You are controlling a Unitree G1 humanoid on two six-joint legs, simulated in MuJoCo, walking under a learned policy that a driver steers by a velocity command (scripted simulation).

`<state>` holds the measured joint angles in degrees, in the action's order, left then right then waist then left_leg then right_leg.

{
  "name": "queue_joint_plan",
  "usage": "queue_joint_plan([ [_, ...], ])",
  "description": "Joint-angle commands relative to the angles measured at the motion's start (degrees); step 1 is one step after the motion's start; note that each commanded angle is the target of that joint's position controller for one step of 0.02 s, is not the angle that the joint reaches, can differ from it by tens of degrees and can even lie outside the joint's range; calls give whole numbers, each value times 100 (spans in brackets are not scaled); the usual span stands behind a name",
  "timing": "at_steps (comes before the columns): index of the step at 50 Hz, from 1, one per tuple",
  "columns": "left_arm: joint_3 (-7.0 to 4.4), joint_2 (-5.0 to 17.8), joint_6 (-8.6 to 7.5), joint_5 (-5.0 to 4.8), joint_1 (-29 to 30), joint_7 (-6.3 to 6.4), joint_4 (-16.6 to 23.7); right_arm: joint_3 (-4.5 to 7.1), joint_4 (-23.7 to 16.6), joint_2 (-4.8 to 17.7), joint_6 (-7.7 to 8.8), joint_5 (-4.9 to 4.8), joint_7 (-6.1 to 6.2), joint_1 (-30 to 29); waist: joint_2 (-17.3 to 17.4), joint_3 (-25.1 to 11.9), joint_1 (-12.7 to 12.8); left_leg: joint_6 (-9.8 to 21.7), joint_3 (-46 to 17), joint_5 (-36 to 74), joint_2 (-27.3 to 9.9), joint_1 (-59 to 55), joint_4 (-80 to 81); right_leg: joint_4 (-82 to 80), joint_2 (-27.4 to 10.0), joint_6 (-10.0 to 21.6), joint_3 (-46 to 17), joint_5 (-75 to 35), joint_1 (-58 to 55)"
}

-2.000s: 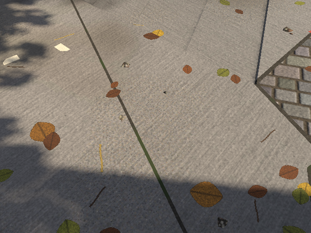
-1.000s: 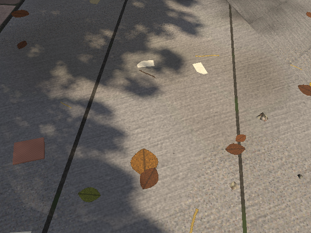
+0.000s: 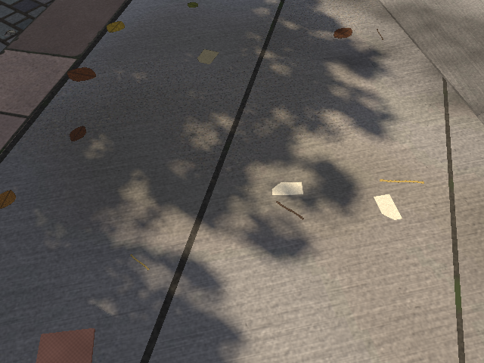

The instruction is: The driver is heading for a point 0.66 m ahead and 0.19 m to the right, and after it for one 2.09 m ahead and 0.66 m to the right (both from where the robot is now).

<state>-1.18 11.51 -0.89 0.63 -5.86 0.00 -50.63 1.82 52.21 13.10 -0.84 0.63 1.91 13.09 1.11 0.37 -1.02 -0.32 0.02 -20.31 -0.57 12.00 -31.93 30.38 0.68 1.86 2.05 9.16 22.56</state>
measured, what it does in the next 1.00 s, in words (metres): walks ahead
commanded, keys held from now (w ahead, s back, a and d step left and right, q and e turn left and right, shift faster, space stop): no key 0.30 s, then w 0.52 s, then w+e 0.18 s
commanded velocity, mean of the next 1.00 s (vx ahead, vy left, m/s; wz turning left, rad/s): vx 0.25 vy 0.00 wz -0.03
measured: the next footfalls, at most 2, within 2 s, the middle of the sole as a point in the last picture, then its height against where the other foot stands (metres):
left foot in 1.04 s outside the picture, level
right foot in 1.60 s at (321, 300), level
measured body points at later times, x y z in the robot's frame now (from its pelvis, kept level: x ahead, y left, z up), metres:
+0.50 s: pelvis +0.05 -0.01 +0.00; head +0.05 -0.01 +0.45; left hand +0.16 +0.25 -0.13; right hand +0.02 -0.26 -0.16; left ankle -0.05 +0.12 -0.73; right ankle +0.08 -0.10 -0.72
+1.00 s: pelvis +0.25 +0.01 +0.00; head +0.27 +0.01 +0.45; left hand +0.17 +0.26 -0.14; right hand +0.47 -0.22 -0.09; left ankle +0.43 +0.14 -0.71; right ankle +0.09 -0.10 -0.73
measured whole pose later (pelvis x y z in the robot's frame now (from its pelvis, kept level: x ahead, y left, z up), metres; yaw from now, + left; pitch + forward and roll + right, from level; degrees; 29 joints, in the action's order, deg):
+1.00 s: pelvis +0.25 +0.01 +0.00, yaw -4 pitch +2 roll -1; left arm -2.6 12.2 -4.1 -1.1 -25.9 0.7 -61.5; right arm 3.0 50.0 12.8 5.6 -1.6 -1.5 -2.5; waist 1.6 1.2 5.8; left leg 0.7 -0.8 -0.3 -3.7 33.0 -30.8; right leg 12.1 1.2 0.6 0.1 20.0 -6.2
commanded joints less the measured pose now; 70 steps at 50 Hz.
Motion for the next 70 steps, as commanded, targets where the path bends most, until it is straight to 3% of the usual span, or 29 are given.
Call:
queue_joint_plan([
  [1, -171, 752, -85, -20, 303, 50, 286, 152, 29, 597, 18, -11, 29, 450, -285, -33, -13, 247, -159, 63, -176, 414, 705, -851, -523, 150, -766, 777, -596],
  [4, -187, 701, -137, -69, 94, 107, 106, 154, 183, 536, 193, -3, 13, 449, -97, -361, 60, 151, -179, 862, -210, 316, 741, -296, -482, 335, -612, -1192, -1222],
  [7, -203, 651, -95, -81, 70, 104, -18, 146, 342, 468, 221, -34, 1, 519, -30, -465, 72, 126, -139, 1176, -190, 255, 679, -94, -459, 427, -535, -1760, -1442],
  [15, -237, 609, 61, -79, 181, 121, -302, 108, 616, 390, 162, -27, 40, 646, -78, -105, 54, 154, -115, 931, -186, 348, 765, -118, -348, 313, -451, -1264, -1340],
  [16, -233, 567, 77, -83, 76, 125, -401, 102, 698, 357, 162, -31, 41, 784, -57, -191, 39, 196, -104, 335, -171, 322, 871, -112, -264, 296, -374, -581, -1388],
  [18, -278, 647, 89, -141, 77, 137, -464, 167, 689, 578, 167, -104, 55, 778, 210, 208, 37, 504, -411, -1289, -333, 562, 1150, 137, 27, 243, -124, 1540, -931],
  [20, -278, 624, -52, -175, 433, 104, -341, 227, 670, 783, 277, -165, 70, 998, 551, 755, -142, 964, -1361, -2175, -1007, 327, 1767, 726, 191, 154, 120, 1820, 75],
  [22, -262, 533, -263, -217, 631, 21, -239, 299, 691, 961, 445, -192, 73, 930, 838, 1193, -128, 1330, -2177, -1534, -1783, -79, 2003, 1233, -78, 232, 57, 1242, 848],
  [24, -274, 509, -400, -232, 447, -60, -278, 280, 703, 805, 545, -208, 29, 884, 760, 1097, 21, 1260, -1901, -259, -1787, -462, 1664, 967, -199, 329, 68, 1355, 850],
  [26, -370, 578, -433, -267, -442, -102, -623, 261, 597, 760, 541, -224, -40, 528, 574, 718, 475, 900, -1116, 580, -1225, 214, 1083, 80, 82, 410, 283, 943, -928],
  [27, -509, 885, -427, -239, -1181, -97, -861, 249, 485, 740, 563, -200, -59, 288, 196, 384, 780, 660, -592, 1583, -778, 746, 65, -184, -103, 540, -237, 684, -1963],
  [28, -679, 1490, -433, -240, -1930, -106, -1021, 158, 280, 357, 623, -188, -52, 295, -1314, -3, 918, 157, 331, 1308, 114, 1984, -1988, -1104, -1193, 1216, -2400, 1175, -3069],
  [29, -554, 1296, -477, -172, -2358, -171, -1108, 138, 163, 307, 697, -183, -52, 180, -1643, -365, 985, 122, -250, -1106, 355, 2807, -3495, -2011, -2156, 1719, -4361, 1242, -3535],
  [30, -402, 963, -540, -115, -1815, -163, -1007, 218, 125, 507, 735, -332, -101, 89, -990, 8, 643, 320, -661, -925, -25, 3227, -4210, -1924, -2281, 1576, -4036, 1405, -3116],
  [32, -273, 711, -579, -118, -1059, -183, -740, 251, 183, 494, 740, -338, -134, 63, -384, 344, 315, 549, -523, 175, -526, 3166, -3950, -2080, -1812, 1173, -2648, 1113, -2379],
  [36, -175, 650, -510, -54, -1368, -95, -838, 341, 191, 394, 595, -205, -129, -31, -466, 352, 201, 333, -177, 1011, -735, 2712, -2965, -2337, -1240, 902, -1294, -304, -1975],
  [41, -211, 944, -449, -41, -1661, 58, -844, 255, -244, 223, 566, -169, -163, -1170, -459, 556, 403, 46, -41, 1929, -631, 2935, -1218, -2541, -1246, 936, -906, -679, -1901],
  [48, -301, 986, -362, -193, -2008, 104, -893, 204, -601, 434, 721, -232, -354, -2030, -534, 755, 448, 87, -130, 2100, -352, 2349, 116, -2161, -1469, 880, -1039, -744, -2174],
  [50, -361, 1094, -330, -200, -1855, 112, -831, 278, -574, 663, 774, -240, -369, -1701, -679, 530, 174, 187, -88, 1785, -213, 1656, 285, -1767, -1547, 778, -1135, -1310, -2242],
  [52, -330, 1000, -293, -134, -1645, 93, -700, 518, -184, 1115, 796, -246, -296, -190, -686, -441, -590, 449, 18, 1501, -53, -456, 302, -1, -1061, 487, -819, -2559, -1781],
  [53, -221, 700, -280, -21, -1682, 78, -491, 628, -30, 1588, 792, -128, -230, 892, -7, -1499, -882, 794, -1231, 975, -1218, -2287, 209, 1913, -589, 263, -522, -1054, -608],
  [54, -50, -81, -380, -183, -2373, 75, -384, 639, 47, 1835, 765, -23, -282, 1089, 1778, -2276, -412, 1541, -3976, -423, -2458, -3645, 1237, 3756, 288, -16, -479, 2330, 1293],
  [55, -198, 573, -454, -341, -2145, 80, -444, 469, -41, 1210, 790, -38, -304, 803, 1327, -1864, -477, 1370, -4194, -938, -2290, -3137, 1690, 4534, -37, 51, -1089, 2316, 1743],
  [56, -289, 859, -476, -406, -1684, 89, -295, 362, -122, 851, 802, -80, -297, 295, 941, -1058, -391, 1099, -3172, -758, -2157, -2365, 1710, 4671, -307, 147, -949, 1785, 2044],
  [57, -310, 842, -465, -360, -1483, 127, -271, 308, -171, 707, 811, -78, -306, -125, 462, -656, -212, 970, -2412, -48, -1965, -1530, 1814, 4517, -594, 164, -851, 1241, 1795],
  [58, -362, 787, -430, -280, -1390, 146, -251, 285, -150, 581, 819, -35, -315, -366, 371, -396, -63, 889, -1808, 487, -1743, -892, 1968, 4227, -773, 172, -853, 897, 1521],
  [60, -396, 563, -274, -294, -1538, 107, -229, 261, -57, 442, 831, 28, -299, -488, 573, -232, 176, 858, -997, 934, -1501, -335, 2243, 3927, -960, 192, -843, 643, 1071],
  [64, -440, 536, -75, -245, -1039, 97, 97, 341, 68, 700, 862, 24, -180, -310, 262, 153, 220, 1053, -281, 1440, -1567, -192, 2582, 3424, -1034, 84, -874, 64, 1642],
  [70, -380, 496, -139, -182, -20, -113, 483, 400, 85, 962, 760, 7, -46, 46, 73, 432, -58, 954, 672, 1886, -1508, -664, 2656, 1759, -897, -5, -471, -1138, 1899],
])
Keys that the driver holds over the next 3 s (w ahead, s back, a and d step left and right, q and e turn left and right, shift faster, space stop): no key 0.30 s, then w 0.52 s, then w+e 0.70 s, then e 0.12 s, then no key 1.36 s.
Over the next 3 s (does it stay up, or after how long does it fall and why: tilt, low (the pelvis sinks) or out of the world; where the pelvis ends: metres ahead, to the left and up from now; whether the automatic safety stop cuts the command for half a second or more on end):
stays up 0.72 -0.10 0.01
